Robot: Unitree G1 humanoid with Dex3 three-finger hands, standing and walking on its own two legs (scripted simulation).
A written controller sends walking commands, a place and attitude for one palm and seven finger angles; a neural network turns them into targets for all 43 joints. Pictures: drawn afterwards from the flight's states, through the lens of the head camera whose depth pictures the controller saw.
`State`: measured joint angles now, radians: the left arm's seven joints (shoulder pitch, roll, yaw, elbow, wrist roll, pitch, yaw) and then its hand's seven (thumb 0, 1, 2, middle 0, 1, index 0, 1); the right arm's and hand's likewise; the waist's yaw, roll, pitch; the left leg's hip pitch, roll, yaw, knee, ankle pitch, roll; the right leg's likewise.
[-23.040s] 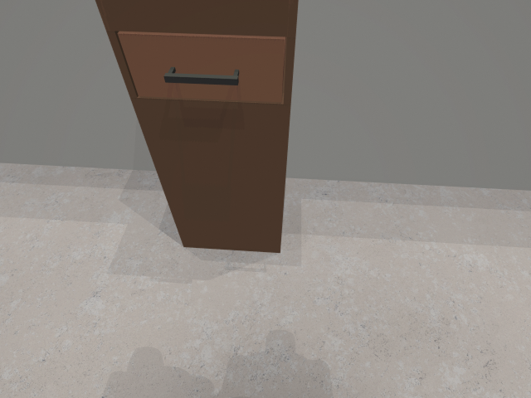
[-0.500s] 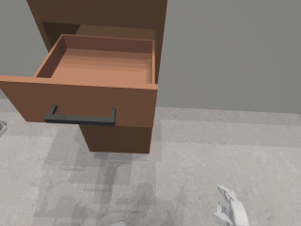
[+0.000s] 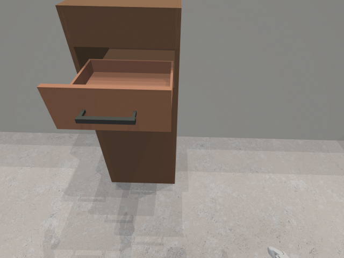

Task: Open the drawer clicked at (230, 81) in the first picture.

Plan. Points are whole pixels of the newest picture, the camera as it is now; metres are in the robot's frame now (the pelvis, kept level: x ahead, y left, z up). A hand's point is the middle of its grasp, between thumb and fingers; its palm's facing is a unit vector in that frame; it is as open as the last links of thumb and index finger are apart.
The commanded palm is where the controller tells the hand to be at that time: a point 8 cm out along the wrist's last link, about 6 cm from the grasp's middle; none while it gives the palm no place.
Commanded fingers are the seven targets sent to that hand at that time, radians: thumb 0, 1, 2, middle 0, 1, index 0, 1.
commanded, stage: stop stepping back and stand still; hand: left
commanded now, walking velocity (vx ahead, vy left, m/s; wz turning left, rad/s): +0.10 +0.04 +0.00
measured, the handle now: (107, 116) +0.50 +0.22 +0.08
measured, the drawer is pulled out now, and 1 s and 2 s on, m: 0.30 0.30 0.30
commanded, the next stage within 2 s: let the arm hang, fingers relaxed in 0.42 s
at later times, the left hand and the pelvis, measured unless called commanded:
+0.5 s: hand out of the picture +0.17 +0.25 +0.26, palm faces +0.59 -0.72 -0.37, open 7.4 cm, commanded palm none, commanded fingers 0.00 0.90 0.90 -0.20 -0.30 -0.20 -0.30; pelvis -0.02 +0.00 -0.01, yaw +2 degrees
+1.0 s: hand out of the picture -0.06 +0.19 -0.17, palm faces +0.10 -0.96 -0.26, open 7.0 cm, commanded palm none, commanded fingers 0.00 0.90 0.90 -0.20 -0.30 -0.20 -0.30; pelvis -0.03 -0.01 +0.00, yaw +4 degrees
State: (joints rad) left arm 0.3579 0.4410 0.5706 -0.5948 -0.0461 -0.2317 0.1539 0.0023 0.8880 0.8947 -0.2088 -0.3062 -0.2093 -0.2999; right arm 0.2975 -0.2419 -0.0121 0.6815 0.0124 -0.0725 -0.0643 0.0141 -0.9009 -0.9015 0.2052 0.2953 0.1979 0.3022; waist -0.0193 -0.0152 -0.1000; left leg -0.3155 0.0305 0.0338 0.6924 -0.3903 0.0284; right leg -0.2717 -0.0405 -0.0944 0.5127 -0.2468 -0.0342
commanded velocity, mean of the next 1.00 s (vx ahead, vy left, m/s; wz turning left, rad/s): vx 0.03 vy -0.01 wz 0.00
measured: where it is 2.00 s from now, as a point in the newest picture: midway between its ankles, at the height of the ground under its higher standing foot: outside the picture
